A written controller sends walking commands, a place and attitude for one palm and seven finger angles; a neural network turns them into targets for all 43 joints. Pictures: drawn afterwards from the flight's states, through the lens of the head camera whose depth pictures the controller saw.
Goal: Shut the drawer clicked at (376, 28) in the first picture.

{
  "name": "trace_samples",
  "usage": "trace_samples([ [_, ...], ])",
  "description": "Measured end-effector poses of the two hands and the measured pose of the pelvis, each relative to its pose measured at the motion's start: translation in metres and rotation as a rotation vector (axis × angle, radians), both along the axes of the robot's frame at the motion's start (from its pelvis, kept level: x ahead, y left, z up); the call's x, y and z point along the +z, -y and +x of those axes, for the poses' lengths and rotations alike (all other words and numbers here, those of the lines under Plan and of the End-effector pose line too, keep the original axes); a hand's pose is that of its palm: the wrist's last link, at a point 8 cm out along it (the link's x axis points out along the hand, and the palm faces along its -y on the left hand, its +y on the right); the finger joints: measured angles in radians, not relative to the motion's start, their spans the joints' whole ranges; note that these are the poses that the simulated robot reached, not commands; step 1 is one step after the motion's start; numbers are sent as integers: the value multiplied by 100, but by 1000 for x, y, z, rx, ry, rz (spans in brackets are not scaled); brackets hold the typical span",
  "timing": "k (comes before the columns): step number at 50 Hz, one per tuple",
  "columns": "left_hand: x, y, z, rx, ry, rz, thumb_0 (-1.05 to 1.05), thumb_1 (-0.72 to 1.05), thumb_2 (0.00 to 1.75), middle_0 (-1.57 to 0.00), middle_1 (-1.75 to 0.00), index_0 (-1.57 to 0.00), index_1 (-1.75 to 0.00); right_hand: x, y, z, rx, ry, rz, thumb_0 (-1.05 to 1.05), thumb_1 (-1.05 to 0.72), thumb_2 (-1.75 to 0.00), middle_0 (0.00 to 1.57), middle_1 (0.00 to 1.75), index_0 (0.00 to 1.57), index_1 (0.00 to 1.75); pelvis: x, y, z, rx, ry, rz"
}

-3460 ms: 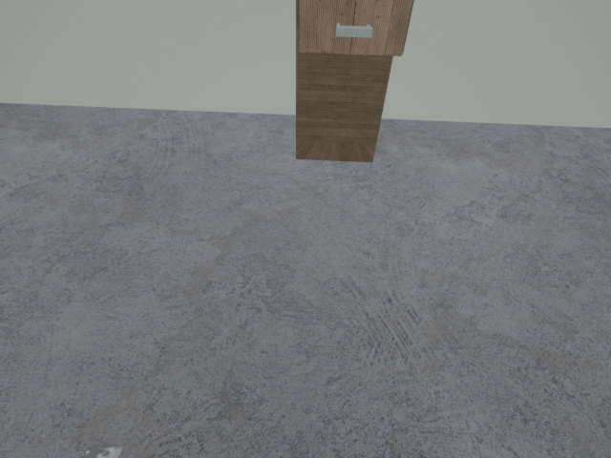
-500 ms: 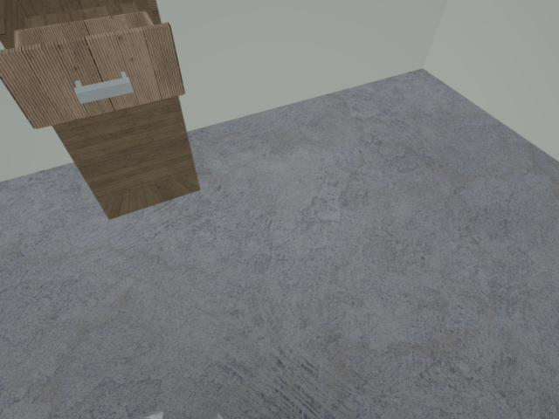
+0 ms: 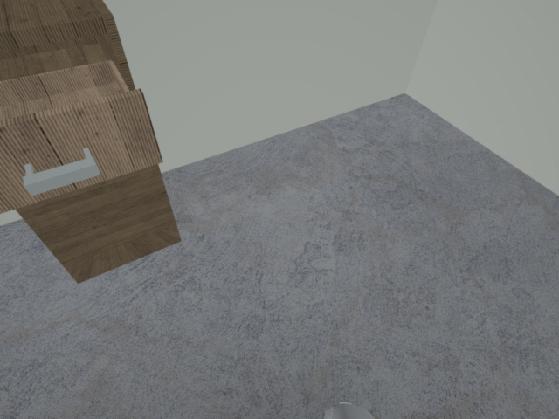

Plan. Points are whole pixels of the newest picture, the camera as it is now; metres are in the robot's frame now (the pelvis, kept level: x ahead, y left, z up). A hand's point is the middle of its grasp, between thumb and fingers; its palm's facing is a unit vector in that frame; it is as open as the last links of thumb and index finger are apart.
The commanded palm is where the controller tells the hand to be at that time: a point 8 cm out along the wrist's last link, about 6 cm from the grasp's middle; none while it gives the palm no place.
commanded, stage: walk to a spot facing it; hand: left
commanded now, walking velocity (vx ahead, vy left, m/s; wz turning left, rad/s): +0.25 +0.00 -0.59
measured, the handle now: (61, 168) +0.52 +0.46 +0.02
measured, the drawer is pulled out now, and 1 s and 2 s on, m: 0.29 0.29 0.29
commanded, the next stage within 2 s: turn to face it in 0.06 s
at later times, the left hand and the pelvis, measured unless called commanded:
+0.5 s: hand (236, 322) +0.31 +0.10 -0.16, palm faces +0.01 -0.98 -0.18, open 7.2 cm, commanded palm none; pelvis +0.19 -0.06 -0.01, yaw +1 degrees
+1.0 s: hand (188, 341) +0.27 +0.18 -0.16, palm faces +0.31 -0.90 -0.30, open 7.4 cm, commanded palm none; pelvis +0.24 -0.06 -0.01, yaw +17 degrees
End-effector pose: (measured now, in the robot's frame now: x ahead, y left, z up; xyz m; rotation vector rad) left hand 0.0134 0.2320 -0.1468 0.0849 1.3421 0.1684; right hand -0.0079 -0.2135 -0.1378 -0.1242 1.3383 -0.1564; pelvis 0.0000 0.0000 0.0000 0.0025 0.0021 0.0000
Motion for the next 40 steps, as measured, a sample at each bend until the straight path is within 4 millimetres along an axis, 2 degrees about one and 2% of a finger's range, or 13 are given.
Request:
trace_samples([
  [5, 3, 10, 95, -103, 41, 34, 0, 93, 90, -20, -30, -20, -30, -12, -3, -10, -118, -134, 58, 1, -91, -90, 20, 30, 20, 30, -7, 14, 47, -53, -4, 13],
  [9, -4, 32, 178, -192, 113, 66, 0, 92, 90, -20, -30, -20, -30, -30, 11, -5, -195, -225, 86, 1, -90, -90, 20, 30, 20, 30, -24, 36, 91, -93, 0, 15],
  [12, -9, 48, 224, -209, 186, 87, 0, 91, 90, -20, -30, -20, -30, -41, 33, 19, -208, -254, 82, 1, -90, -90, 20, 30, 20, 30, -35, 52, 117, -101, 8, 18],
  [15, -1, 63, 247, -209, 198, 82, 0, 91, 90, -20, -30, -20, -30, -38, 57, 66, -187, -193, 42, 1, -91, -90, 20, 30, 20, 30, -26, 59, 137, -94, 13, 7],
  [19, 8, 81, 267, -196, 201, 56, 0, 91, 90, -20, -30, -20, -30, -24, 80, 139, -138, -67, -2, 1, -91, -90, 20, 30, 19, 30, -13, 64, 161, -60, 0, 2],
  [24, 13, 82, 289, -123, 249, 34, -2, 93, 90, -20, -30, -21, -30, -10, 87, 215, -43, 26, -23, 0, -91, -90, 19, 30, 19, 30, -7, 64, 187, 0, 0, -6],
  [28, 5, 70, 290, -52, 249, 20, -2, 93, 90, -20, -30, -21, -30, -4, 80, 269, 45, 79, -35, 0, -91, -90, 19, 30, 19, 30, -9, 58, 204, 52, 11, -17],
  [32, -16, 46, 277, 28, 205, 17, -1, 92, 90, -20, -30, -21, -30, -3, 67, 320, 131, 144, -61, 0, -91, -90, 19, 30, 19, 30, -22, 45, 220, 102, 20, -30],
  [35, -24, 25, 261, 66, 134, 40, -1, 91, 90, -20, -30, -21, -30, -1, 58, 344, 171, 189, -72, 0, -91, -90, 20, 30, 19, 30, -26, 38, 226, 126, 14, -17],
  [40, -7, 2, 243, 125, 86, 91, 0, 91, 90, -20, -30, -20, -30, 6, 53, 358, 219, 170, -74, 0, -90, -90, 20, 30, 20, 30, -14, 35, 231, 169, 0, -20],
])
